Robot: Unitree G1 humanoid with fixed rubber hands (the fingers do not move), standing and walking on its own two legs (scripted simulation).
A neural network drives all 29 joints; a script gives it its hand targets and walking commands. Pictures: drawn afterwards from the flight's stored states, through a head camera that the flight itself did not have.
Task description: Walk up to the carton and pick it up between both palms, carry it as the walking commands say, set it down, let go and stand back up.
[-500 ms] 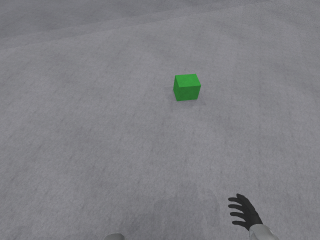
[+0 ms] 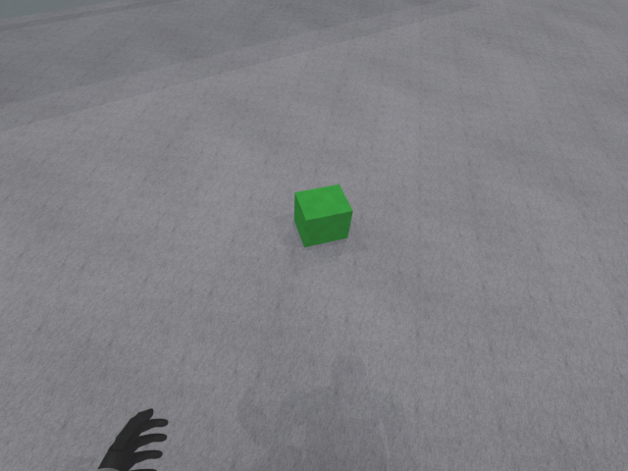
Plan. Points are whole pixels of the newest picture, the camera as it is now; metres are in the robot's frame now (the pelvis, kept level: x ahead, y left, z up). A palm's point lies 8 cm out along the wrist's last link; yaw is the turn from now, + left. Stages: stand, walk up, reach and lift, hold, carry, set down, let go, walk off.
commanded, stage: walk up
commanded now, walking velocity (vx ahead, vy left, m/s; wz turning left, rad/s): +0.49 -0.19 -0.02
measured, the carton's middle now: (321, 215) +1.11 -0.07 -0.66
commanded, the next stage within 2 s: none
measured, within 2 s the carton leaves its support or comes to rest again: neither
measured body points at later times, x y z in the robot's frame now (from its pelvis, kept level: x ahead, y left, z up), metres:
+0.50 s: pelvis +0.24 -0.01 +0.01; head +0.30 -0.02 +0.46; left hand +0.10 +0.23 -0.11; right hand +0.48 -0.24 -0.10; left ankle +0.29 +0.13 -0.68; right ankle +0.06 -0.10 -0.71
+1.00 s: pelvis +0.51 -0.06 +0.01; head +0.55 -0.06 +0.45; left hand +0.67 +0.17 -0.12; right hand +0.42 -0.30 -0.13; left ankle +0.35 +0.10 -0.65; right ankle +0.57 -0.15 -0.71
